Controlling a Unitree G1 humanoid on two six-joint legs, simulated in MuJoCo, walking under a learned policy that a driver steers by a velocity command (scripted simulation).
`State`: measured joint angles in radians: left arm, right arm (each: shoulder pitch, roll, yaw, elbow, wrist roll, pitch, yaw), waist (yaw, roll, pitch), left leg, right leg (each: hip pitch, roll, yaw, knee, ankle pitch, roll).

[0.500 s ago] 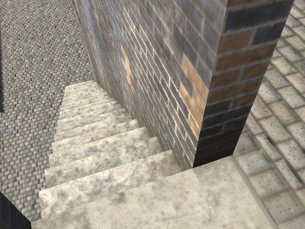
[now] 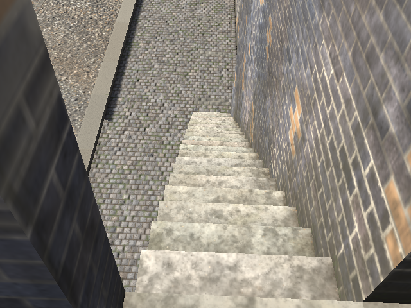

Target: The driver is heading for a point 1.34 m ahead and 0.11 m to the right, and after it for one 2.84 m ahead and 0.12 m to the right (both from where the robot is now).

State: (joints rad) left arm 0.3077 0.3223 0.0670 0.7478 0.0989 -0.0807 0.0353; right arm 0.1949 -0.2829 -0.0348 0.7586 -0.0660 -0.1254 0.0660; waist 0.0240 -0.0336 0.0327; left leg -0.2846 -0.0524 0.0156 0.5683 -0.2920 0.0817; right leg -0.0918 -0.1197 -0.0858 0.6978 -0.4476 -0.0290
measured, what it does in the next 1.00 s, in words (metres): goes down: right foot, then left foot 0.19 m lower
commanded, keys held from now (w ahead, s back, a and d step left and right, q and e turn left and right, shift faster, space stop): w+q+shift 0.12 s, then w+shift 0.08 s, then w+e+shift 0.80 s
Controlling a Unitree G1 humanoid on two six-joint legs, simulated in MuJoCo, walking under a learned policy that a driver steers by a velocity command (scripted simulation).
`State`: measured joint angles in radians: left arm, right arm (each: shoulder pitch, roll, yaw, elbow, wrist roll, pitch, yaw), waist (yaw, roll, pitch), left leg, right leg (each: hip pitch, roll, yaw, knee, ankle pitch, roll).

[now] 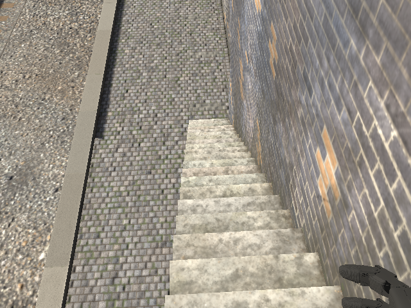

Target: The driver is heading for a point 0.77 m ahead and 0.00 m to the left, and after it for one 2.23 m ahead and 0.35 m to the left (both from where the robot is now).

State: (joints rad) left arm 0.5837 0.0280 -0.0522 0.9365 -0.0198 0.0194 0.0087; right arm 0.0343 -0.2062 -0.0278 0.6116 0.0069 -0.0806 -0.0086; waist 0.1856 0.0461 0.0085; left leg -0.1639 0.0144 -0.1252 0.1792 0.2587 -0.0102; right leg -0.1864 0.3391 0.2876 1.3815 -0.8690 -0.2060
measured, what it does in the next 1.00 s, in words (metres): goes down: right foot 0.20 m lower, then left foot 0.19 m lower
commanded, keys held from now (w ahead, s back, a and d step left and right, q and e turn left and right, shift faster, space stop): w+e+shift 0.14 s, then w+shift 0.18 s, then w+q+shift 0.56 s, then q+shift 0.12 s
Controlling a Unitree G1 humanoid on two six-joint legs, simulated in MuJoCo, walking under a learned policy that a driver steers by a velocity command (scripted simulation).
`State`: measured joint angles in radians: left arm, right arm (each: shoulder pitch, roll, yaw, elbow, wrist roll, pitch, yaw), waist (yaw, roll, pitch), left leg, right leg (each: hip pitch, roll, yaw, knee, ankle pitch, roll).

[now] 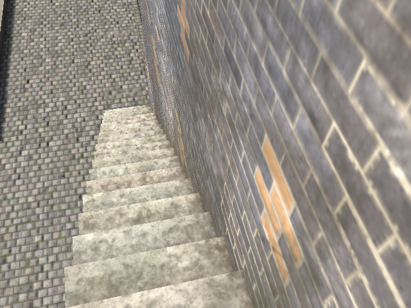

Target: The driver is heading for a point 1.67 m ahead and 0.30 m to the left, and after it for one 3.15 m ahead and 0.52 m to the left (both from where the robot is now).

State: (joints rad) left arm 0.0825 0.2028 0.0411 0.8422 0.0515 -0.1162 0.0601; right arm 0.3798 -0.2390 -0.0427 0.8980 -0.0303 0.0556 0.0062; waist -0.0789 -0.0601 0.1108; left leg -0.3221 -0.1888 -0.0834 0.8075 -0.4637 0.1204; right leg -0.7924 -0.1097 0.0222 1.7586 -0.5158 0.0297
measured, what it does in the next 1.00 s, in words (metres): goes down: right foot 0.07 m lower, then right foot 0.19 m lower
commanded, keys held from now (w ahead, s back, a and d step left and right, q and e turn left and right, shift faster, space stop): q+shift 0.36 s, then shift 0.06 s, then e+shift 0.58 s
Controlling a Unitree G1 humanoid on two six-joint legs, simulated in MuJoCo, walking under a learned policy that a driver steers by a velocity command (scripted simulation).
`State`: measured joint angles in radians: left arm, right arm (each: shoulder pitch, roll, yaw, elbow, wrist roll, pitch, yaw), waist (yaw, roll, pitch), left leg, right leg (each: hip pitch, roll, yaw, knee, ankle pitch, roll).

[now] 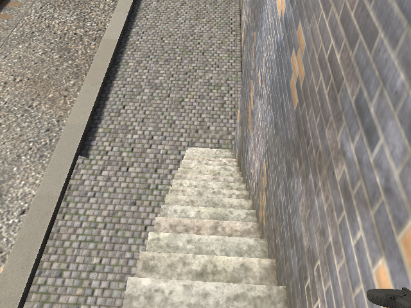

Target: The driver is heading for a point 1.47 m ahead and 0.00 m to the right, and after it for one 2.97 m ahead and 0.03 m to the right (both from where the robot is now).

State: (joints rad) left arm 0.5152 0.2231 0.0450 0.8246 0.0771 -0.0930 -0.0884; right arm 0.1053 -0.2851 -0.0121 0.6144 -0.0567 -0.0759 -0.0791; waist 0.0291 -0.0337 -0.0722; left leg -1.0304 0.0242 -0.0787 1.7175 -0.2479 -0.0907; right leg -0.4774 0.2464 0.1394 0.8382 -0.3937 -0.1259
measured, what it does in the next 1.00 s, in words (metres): steps to the left, turning right: left foot, then right foot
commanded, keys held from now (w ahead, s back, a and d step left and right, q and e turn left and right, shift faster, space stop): e+shift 0.20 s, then shift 0.80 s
